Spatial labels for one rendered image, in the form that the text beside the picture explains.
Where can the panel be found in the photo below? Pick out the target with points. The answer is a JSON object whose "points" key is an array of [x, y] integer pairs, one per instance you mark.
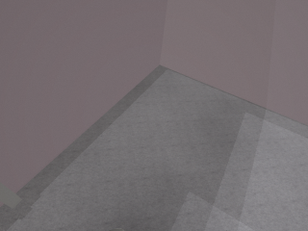
{"points": [[8, 197]]}

